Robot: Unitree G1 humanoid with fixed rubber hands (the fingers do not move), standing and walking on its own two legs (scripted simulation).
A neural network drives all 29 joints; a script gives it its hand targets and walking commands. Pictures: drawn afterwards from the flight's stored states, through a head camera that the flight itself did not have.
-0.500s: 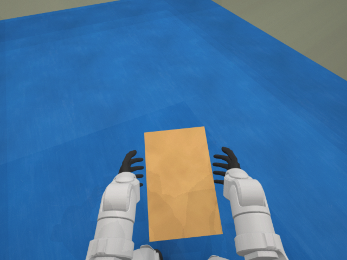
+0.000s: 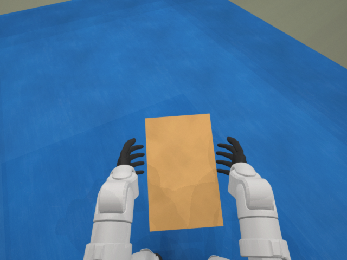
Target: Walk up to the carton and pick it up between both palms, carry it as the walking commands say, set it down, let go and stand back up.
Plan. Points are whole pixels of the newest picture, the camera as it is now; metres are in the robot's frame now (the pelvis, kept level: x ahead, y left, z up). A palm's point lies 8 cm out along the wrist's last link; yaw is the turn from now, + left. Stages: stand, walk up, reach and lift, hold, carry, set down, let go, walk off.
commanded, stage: carry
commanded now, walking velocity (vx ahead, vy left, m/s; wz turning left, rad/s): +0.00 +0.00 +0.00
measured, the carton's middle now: (181, 170) +0.35 +0.00 -0.05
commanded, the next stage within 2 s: hold in 0.52 s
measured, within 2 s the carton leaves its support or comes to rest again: neither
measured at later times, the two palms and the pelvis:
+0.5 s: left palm (123, 172) +0.29 +0.13 +0.06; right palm (241, 169) +0.30 -0.12 +0.06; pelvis +0.00 +0.00 +0.01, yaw -1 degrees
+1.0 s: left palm (124, 158) +0.32 +0.13 +0.07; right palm (234, 157) +0.32 -0.11 +0.07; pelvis +0.00 +0.02 +0.01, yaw -7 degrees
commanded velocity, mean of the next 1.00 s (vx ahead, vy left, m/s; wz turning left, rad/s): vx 0.00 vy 0.00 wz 0.00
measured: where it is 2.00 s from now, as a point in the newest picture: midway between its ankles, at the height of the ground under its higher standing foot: outside the picture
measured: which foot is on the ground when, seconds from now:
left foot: down 0.00-1.00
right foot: down 0.00-1.00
